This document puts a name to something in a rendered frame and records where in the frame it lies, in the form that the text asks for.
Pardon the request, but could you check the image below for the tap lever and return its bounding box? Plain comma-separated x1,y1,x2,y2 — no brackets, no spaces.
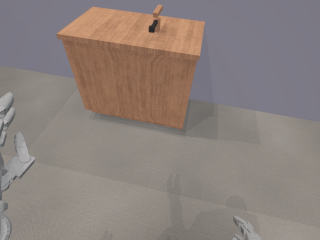
149,20,158,33

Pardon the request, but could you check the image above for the right robot hand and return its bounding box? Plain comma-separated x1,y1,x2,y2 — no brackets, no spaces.
232,216,261,240

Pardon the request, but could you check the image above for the counter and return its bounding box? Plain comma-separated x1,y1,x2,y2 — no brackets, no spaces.
56,4,205,130

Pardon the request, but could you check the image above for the robot left forearm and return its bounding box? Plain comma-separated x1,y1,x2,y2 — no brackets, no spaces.
0,200,12,240

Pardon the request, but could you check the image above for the left robot hand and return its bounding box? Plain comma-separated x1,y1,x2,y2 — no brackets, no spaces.
0,92,35,201

